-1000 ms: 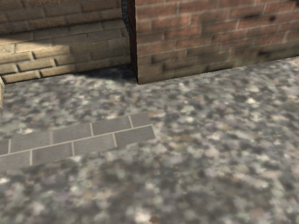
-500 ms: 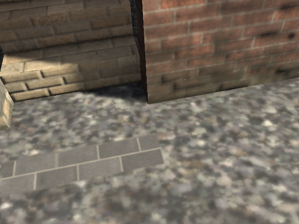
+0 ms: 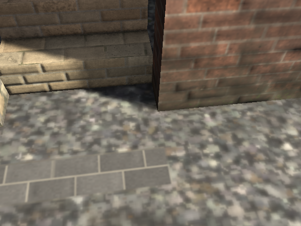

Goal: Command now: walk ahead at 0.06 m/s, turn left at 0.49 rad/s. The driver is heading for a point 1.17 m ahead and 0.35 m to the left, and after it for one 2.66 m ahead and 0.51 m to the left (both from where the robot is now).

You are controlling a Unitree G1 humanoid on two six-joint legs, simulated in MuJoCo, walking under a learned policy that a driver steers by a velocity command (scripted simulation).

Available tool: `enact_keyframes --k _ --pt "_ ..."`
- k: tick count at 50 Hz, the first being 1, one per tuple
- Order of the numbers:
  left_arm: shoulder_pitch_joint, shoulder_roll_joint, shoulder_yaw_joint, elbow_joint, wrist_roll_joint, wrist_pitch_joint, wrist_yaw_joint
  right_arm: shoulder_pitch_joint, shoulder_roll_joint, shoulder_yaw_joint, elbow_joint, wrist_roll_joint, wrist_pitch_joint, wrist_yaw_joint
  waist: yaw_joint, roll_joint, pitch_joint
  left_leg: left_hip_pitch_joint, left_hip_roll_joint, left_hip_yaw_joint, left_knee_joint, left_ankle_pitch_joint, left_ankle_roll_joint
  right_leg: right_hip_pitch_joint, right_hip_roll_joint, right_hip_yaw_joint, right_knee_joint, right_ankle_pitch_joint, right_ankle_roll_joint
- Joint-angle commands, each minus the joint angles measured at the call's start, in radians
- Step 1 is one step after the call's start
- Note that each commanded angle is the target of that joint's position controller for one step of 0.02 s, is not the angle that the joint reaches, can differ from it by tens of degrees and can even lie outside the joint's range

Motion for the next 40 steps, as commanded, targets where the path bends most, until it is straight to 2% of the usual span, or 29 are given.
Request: enact_keyframes --k 1,3,6,8,9,10,11,12,13,14,15,16,19,21,23,25,27,30,31,32,33,34,35,36,37,38,39,40 --pt "0.068 0.077 0.024 -0.041 -0.004 0.018 0.006 -0.033 -0.163 -0.043 -0.093 0.016 0.008 -0.029 0.038 0.136 -0.114 0.024 0.256 -0.318 -0.149 -0.215 0.146 0.089 0.028 -0.005 -0.102 0.052 0.010" --pt "0.034 0.080 0.024 -0.055 -0.007 0.012 0.000 -0.015 -0.166 -0.049 -0.098 0.016 0.018 -0.039 0.025 0.143 -0.107 0.042 0.253 -0.354 -0.139 -0.250 0.135 0.102 0.044 0.000 -0.168 0.042 0.013" --pt "0.021 0.086 0.023 -0.063 -0.020 -0.008 -0.012 -0.001 -0.163 -0.055 -0.116 0.014 0.035 -0.046 0.018 0.149 -0.114 0.086 0.251 -0.404 -0.107 -0.187 0.126 0.164 0.067 0.000 -0.275 -0.004 0.008" --pt "0.065 0.093 0.027 -0.056 -0.030 -0.020 -0.022 -0.021 -0.159 -0.056 -0.138 0.020 0.045 -0.047 0.047 0.160 -0.120 0.109 0.237 -0.435 -0.071 -0.100 0.107 0.251 0.072 -0.011 -0.419 0.014 -0.009" --pt "0.113 0.102 0.032 -0.043 -0.032 -0.026 -0.029 -0.040 -0.151 -0.054 -0.151 0.030 0.051 -0.047 0.080 0.155 -0.123 0.094 0.207 -0.424 -0.034 -0.076 0.080 0.341 0.061 -0.031 -0.554 0.094 -0.022" --pt "0.143 0.143 0.045 -0.039 -0.022 -0.027 -0.030 -0.021 -0.121 -0.045 -0.160 0.035 0.056 -0.048 0.080 0.117 -0.148 0.024 0.159 -0.383 0.044 -0.141 0.034 0.473 -0.027 0.006 -0.619 0.152 -0.049" --pt "0.108 0.217 0.059 -0.061 0.007 -0.018 -0.024 0.022 -0.054 -0.030 -0.172 0.035 0.057 -0.045 0.027 -0.114 -0.157 -0.141 0.038 -0.222 0.272 -0.370 -0.024 0.584 -0.248 0.214 -0.645 0.279 -0.151" --pt "0.083 0.223 0.063 -0.075 0.053 -0.014 -0.029 0.007 -0.106 -0.049 -0.204 0.029 0.041 -0.041 0.019 -0.298 -0.129 -0.290 -0.041 -0.121 0.475 -0.566 -0.068 0.532 -0.380 0.411 -0.675 0.484 -0.291" --pt "0.028 0.168 0.051 -0.108 0.045 -0.020 -0.031 0.049 -0.192 -0.073 -0.177 0.012 0.036 -0.035 0.000 -0.195 -0.135 -0.293 0.022 -0.132 0.653 -0.515 -0.102 0.522 -0.391 0.349 -0.653 0.549 -0.311" --pt "-0.006 0.130 0.043 -0.126 0.027 -0.021 -0.031 0.073 -0.204 -0.085 -0.151 0.015 0.044 -0.033 -0.008 -0.115 -0.138 -0.284 0.030 -0.113 0.723 -0.451 -0.123 0.516 -0.321 0.237 -0.620 0.554 -0.269" --pt "-0.021 0.120 0.039 -0.134 0.010 -0.018 -0.031 0.087 -0.174 -0.082 -0.134 0.014 0.059 -0.038 -0.011 -0.073 -0.134 -0.290 0.035 -0.095 0.790 -0.401 -0.145 0.518 -0.263 0.156 -0.600 0.530 -0.233" --pt "-0.018 0.113 0.034 -0.134 -0.002 -0.014 -0.029 0.087 -0.148 -0.076 -0.135 0.013 0.072 -0.037 0.000 -0.074 -0.112 -0.308 0.042 -0.085 0.856 -0.367 -0.166 0.507 -0.247 0.111 -0.598 0.542 -0.230" --pt "0.029 0.124 0.033 -0.126 0.008 0.003 -0.022 0.015 -0.092 -0.057 -0.187 0.029 0.080 -0.029 0.039 -0.118 -0.073 -0.328 0.074 -0.010 0.810 -0.294 -0.202 0.511 -0.206 0.008 -0.628 0.519 -0.250" --pt "0.074 0.142 0.040 -0.118 0.010 0.014 -0.013 -0.040 -0.081 -0.050 -0.226 0.030 0.077 -0.025 0.074 -0.134 -0.079 -0.341 0.101 0.006 0.729 -0.285 -0.218 0.574 -0.231 0.002 -0.631 0.533 -0.272" --pt "0.080 0.167 0.049 -0.120 0.007 0.020 -0.010 -0.058 -0.072 -0.044 -0.255 0.026 0.075 -0.016 0.082 -0.136 -0.095 -0.304 0.131 0.022 0.650 -0.294 -0.220 0.594 -0.258 -0.015 -0.631 0.533 -0.284" --pt "0.085 0.188 0.059 -0.126 -0.002 0.020 -0.016 -0.083 -0.064 -0.037 -0.280 0.026 0.075 -0.003 0.102 -0.138 -0.108 -0.242 0.160 0.061 0.558 -0.284 -0.199 0.565 -0.271 -0.032 -0.680 0.270 -0.279" --pt "0.079 0.210 0.068 -0.127 -0.014 0.011 -0.027 -0.103 -0.067 -0.036 -0.303 0.025 0.072 0.012 0.107 -0.159 -0.078 -0.180 0.169 0.097 0.472 -0.304 -0.164 0.506 -0.279 -0.031 -0.729 0.032 -0.270" --pt "0.085 0.226 0.077 -0.121 -0.029 -0.009 -0.050 -0.102 -0.081 -0.043 -0.315 0.028 0.061 0.031 0.098 -0.152 -0.046 -0.082 0.160 0.135 0.331 -0.330 -0.094 0.466 -0.300 -0.041 -0.741 -0.077 -0.253" --pt "0.082 0.229 0.079 -0.117 -0.037 -0.014 -0.057 -0.090 -0.080 -0.045 -0.313 0.030 0.056 0.036 0.086 -0.147 -0.041 -0.040 0.157 0.143 0.272 -0.322 -0.070 0.457 -0.305 -0.050 -0.729 -0.085 -0.245" --pt "0.065 0.228 0.079 -0.116 -0.048 -0.015 -0.063 -0.050 -0.075 -0.048 -0.296 0.030 0.052 0.041 0.055 -0.131 -0.044 0.035 0.144 0.163 0.182 -0.274 -0.047 0.432 -0.297 -0.075 -0.696 -0.097 -0.230" --pt "0.054 0.211 0.075 -0.112 -0.052 -0.014 -0.065 0.023 -0.073 -0.053 -0.260 0.030 0.049 0.042 0.019 -0.107 -0.057 0.151 0.112 0.193 0.099 -0.231 -0.028 0.377 -0.274 -0.117 -0.629 -0.105 -0.208" --pt "0.068 0.164 0.061 -0.105 -0.043 -0.014 -0.068 0.131 -0.101 -0.072 -0.214 0.034 0.046 0.034 -0.015 -0.049 -0.098 0.324 0.085 0.185 0.066 -0.244 -0.004 0.282 -0.226 -0.181 -0.494 -0.117 -0.169" --pt "0.027 0.091 0.036 -0.131 -0.012 -0.017 -0.077 0.267 -0.181 -0.102 -0.189 0.038 0.040 0.020 -0.074 0.156 -0.125 0.521 0.267 -0.101 -0.015 -0.305 0.065 0.050 -0.136 -0.287 -0.115 -0.175 -0.087" --pt "-0.030 0.063 0.027 -0.225 0.004 -0.044 -0.083 0.276 -0.313 -0.115 -0.226 0.033 0.016 0.022 -0.051 0.342 -0.098 0.622 0.491 -0.608 -0.122 -0.414 0.256 -0.340 0.028 -0.211 0.160 -0.329 -0.045" --pt "-0.095 0.141 0.043 -0.237 -0.028 -0.072 -0.090 0.266 -0.236 -0.097 -0.228 0.022 -0.011 0.030 -0.088 0.219 -0.070 0.559 0.513 -0.646 -0.198 -0.510 0.300 -0.408 -0.018 -0.062 0.267 -0.286 -0.060" --pt "-0.085 0.179 0.053 -0.233 -0.045 -0.087 -0.100 0.208 -0.178 -0.072 -0.234 0.019 -0.028 0.029 -0.039 0.206 -0.001 0.507 0.477 -0.549 -0.203 -0.466 0.256 -0.413 -0.052 -0.047 0.251 -0.165 -0.084" --pt "-0.047 0.184 0.057 -0.201 -0.028 -0.092 -0.102 0.152 -0.139 -0.058 -0.247 0.022 -0.034 0.027 -0.003 0.148 0.023 0.450 0.421 -0.434 -0.187 -0.365 0.211 -0.364 -0.081 -0.050 0.210 -0.058 -0.080" --pt "-0.031 0.188 0.060 -0.186 -0.002 -0.094 -0.101 0.109 -0.123 -0.049 -0.258 0.026 -0.030 0.024 0.017 0.136 0.027 0.398 0.376 -0.354 -0.190 -0.255 0.182 -0.307 -0.088 -0.054 0.143 0.012 -0.068"
Velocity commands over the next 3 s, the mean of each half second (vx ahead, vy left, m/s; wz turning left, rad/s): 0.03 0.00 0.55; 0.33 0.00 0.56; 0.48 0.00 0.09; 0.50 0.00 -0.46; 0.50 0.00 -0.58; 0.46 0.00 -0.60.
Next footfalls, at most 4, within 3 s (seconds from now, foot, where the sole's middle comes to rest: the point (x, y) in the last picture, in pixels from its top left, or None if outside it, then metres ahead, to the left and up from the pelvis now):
0.20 right None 0.11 -0.14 -0.77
0.70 left None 0.02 0.11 -0.77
1.16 right None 0.43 0.14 -0.77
1.64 left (33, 218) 0.50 0.49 -0.77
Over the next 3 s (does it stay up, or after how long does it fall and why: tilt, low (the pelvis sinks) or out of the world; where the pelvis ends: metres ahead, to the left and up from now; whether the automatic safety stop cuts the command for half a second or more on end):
stays up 0.95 0.39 -0.01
